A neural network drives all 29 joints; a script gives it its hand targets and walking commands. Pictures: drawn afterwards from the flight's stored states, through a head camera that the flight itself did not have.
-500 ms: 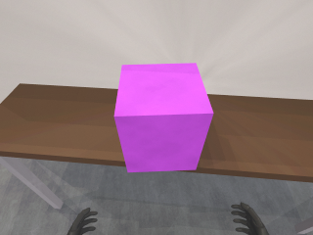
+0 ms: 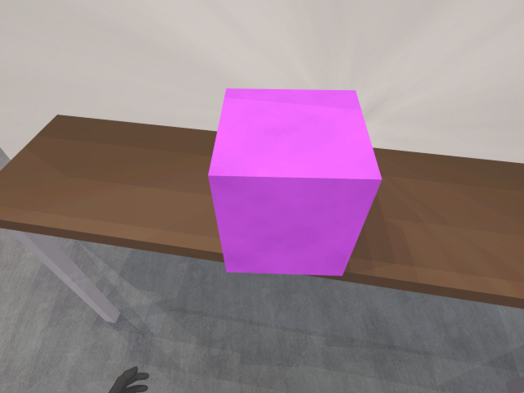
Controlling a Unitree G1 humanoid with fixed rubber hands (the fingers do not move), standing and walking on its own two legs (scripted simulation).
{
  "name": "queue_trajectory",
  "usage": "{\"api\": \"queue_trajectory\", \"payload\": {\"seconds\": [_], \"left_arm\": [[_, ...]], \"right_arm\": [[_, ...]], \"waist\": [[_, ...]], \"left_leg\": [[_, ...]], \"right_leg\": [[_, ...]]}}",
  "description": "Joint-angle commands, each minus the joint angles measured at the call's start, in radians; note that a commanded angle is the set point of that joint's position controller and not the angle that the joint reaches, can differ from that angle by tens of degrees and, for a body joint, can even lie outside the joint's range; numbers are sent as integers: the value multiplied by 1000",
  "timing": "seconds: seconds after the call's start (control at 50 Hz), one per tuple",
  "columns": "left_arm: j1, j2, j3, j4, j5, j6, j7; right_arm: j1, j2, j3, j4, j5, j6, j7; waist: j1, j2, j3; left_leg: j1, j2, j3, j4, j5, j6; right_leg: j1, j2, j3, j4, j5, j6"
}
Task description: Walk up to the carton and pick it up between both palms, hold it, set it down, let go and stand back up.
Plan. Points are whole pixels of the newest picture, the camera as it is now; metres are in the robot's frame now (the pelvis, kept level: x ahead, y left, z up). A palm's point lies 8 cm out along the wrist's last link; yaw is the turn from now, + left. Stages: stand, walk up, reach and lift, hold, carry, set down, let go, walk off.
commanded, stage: stand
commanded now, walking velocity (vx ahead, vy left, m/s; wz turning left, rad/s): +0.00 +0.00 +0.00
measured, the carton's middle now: (287, 186) +0.44 -0.02 +0.07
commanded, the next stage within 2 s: none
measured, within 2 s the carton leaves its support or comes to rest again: neither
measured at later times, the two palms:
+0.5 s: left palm out of the picture +0.01 +0.27 -0.12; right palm out of the picture +0.09 -0.23 -0.11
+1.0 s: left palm out of the picture -0.01 +0.26 -0.13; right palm out of the picture +0.07 -0.24 -0.11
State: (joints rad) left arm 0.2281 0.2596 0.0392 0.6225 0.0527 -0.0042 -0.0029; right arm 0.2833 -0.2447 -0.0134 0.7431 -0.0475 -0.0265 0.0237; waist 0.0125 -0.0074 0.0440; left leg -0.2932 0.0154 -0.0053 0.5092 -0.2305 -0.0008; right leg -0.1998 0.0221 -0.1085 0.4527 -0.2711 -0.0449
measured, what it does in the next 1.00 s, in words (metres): stands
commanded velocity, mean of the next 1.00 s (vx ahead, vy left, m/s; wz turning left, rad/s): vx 0.00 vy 0.00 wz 0.00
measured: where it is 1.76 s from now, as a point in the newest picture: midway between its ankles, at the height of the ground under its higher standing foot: outside the picture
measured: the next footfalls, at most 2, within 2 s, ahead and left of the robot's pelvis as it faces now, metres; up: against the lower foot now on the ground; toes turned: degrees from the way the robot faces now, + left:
none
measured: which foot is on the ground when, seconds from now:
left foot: down 0.00-1.00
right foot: down 0.00-1.00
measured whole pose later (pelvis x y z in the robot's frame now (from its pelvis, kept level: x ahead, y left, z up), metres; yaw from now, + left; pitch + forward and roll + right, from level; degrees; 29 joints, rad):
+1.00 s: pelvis -0.02 +0.00 +0.00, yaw +6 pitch +1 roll -1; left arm 0.33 0.24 0.04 0.83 0.03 0.01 0.02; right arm 0.35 -0.22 -0.01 0.73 -0.03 0.00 -0.01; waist 0.02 0.00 0.00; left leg -0.36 -0.04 -0.10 0.54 -0.20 0.01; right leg -0.24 -0.03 -0.21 0.51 -0.30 -0.04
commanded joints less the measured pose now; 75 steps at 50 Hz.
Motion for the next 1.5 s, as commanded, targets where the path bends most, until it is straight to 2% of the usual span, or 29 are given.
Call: {"api": "queue_trajectory", "payload": {"seconds": [0.0,0.1,0.2,0.3,0.34,0.5,0.6,0.82,0.9,0.96,1.04,1.2,1.48], "left_arm": [[9,95,22,-33,-15,-19,14],[63,97,20,6,-21,-2,20],[111,89,14,39,-22,6,20],[121,82,12,59,-20,5,18],[130,87,14,71,-19,4,18],[130,88,16,106,-22,1,19],[140,86,18,127,-24,6,22],[163,81,21,159,-24,8,22],[144,74,19,166,-23,7,26],[140,81,21,178,-26,10,28],[140,74,21,186,-27,14,30],[151,72,21,210,-26,22,29],[134,63,19,244,-27,28,34]], "right_arm": [[23,-94,-23,-78,-6,-12,-2],[64,-103,-24,-77,-6,2,-12],[75,-103,-23,-83,-2,11,-21],[63,-101,-20,-93,3,9,-25],[62,-94,-19,-93,5,8,-24],[74,-90,-23,-90,6,11,-23],[89,-76,-23,-85,7,13,-25],[94,-72,-24,-79,15,8,-36],[105,-68,-25,-70,14,11,-40],[106,-59,-28,-67,13,13,-41],[106,-63,-31,-56,13,18,-44],[97,-58,-32,-39,15,23,-52],[98,-49,-36,-1,16,31,-58]], "waist": [[5,-10,-150],[7,19,-86],[13,54,-42],[15,67,-41],[15,67,-55],[5,0,-34],[5,10,-20],[22,59,-57],[14,17,-49],[7,2,-49],[11,-2,-16],[16,45,-7],[9,17,8]], "left_leg": [[11,48,-62,38,260,19],[-40,51,-113,20,257,40],[-101,54,-171,-34,165,54],[-136,58,-218,-84,70,63],[-124,51,-216,-80,54,62],[-98,15,-176,-33,44,46],[-84,10,-173,-32,44,42],[-116,22,-217,-73,54,52],[-97,7,-180,-24,138,42],[-46,3,-162,-2,161,37],[-65,10,-173,-8,190,39],[-74,14,-196,-34,168,43],[-42,4,-178,-18,171,36]], "right_leg": [[11,-148,110,-37,130,-39],[-38,-131,89,-15,27,-32],[-45,-119,83,-4,-65,-22],[-20,-115,79,3,-78,-17],[-24,-119,80,-6,-81,-17],[-79,-154,95,-76,-132,-31],[-95,-161,88,-95,-169,-35],[5,-141,64,-46,-80,-30],[-3,-167,68,-68,-40,-41],[-40,-173,59,-86,-54,-46],[-32,-165,43,-79,-46,-40],[-8,-156,35,-68,-70,-36],[-24,-173,28,-92,-89,-46]]}}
